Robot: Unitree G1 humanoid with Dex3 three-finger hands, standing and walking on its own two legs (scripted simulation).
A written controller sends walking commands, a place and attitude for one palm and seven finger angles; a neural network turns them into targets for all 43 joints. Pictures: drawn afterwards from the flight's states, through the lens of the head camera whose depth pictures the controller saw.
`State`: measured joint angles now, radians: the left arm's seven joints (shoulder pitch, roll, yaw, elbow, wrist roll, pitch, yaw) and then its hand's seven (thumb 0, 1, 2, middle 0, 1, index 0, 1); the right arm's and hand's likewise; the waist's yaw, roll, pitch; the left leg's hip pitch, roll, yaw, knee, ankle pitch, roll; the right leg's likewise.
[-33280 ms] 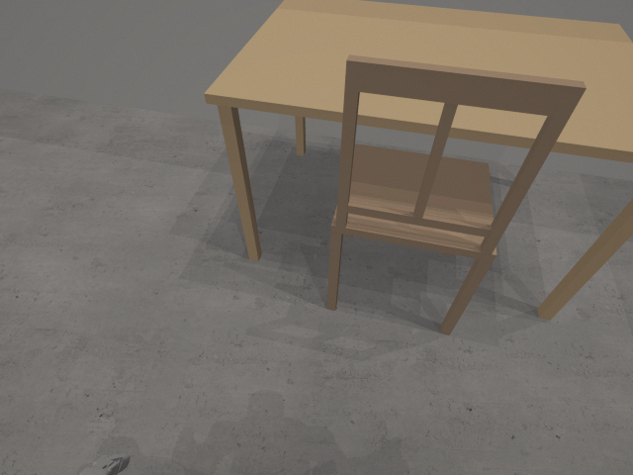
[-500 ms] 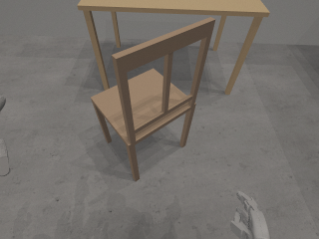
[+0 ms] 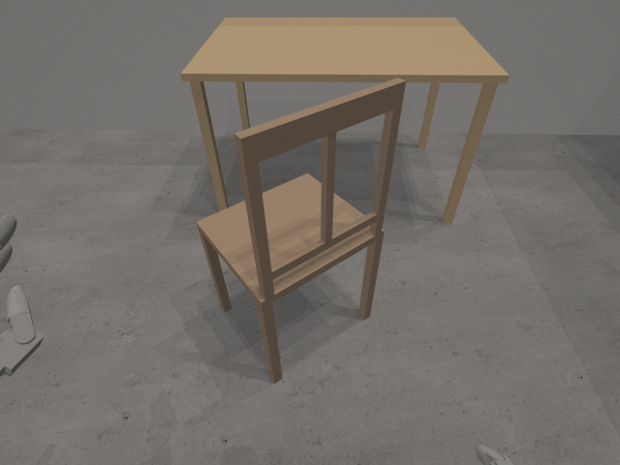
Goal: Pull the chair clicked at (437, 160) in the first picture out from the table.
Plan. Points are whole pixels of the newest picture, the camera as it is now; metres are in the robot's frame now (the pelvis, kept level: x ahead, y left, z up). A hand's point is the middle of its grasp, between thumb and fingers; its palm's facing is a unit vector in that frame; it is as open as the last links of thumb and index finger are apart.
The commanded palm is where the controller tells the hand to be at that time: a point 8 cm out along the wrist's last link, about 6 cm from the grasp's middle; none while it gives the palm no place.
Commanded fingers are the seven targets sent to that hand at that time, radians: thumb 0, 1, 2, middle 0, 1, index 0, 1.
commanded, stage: stop stepping back and stand still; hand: left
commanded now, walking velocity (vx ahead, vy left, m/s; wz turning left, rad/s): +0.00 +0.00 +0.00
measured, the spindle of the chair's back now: (327, 191) +0.73 -0.01 -0.06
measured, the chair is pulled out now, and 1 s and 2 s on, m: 0.60 0.60 0.60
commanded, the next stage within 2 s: let the arm hang, fingers relaxed in 0.76 s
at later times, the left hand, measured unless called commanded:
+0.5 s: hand (24, 323) +0.22 +0.31 +0.15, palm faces +0.39 -0.78 -0.49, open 7.4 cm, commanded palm +0.17 +0.34 +0.19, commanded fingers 0.00 0.90 0.90 -0.20 -0.30 -0.20 -0.30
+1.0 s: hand (108, 401) +0.22 +0.29 -0.03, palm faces +0.15 -0.88 -0.45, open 7.4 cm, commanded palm none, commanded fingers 0.00 0.90 0.90 -0.20 -0.30 -0.20 -0.30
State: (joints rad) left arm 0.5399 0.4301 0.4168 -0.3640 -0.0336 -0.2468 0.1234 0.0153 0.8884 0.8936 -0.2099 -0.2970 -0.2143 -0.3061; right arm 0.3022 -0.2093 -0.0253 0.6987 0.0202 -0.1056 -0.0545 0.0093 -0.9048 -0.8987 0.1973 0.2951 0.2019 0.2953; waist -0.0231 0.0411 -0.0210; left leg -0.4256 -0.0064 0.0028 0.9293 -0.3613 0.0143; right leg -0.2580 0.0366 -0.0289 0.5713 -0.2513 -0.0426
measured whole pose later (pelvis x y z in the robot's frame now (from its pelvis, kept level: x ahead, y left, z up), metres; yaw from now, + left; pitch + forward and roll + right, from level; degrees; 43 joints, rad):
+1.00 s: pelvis +0.04 +0.04 +0.00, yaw +1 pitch +1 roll +0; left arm 0.34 0.31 0.14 0.31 0.02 -0.02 0.04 0.01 0.90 0.89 -0.19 -0.29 -0.20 -0.30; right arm 0.17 -0.27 -0.04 0.79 -0.01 -0.04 0.02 0.00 -0.91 -0.90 0.20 0.29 0.20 0.30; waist -0.02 0.08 -0.03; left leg -0.32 -0.03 0.06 0.58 -0.28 0.05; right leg -0.27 0.00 0.01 0.59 -0.34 0.01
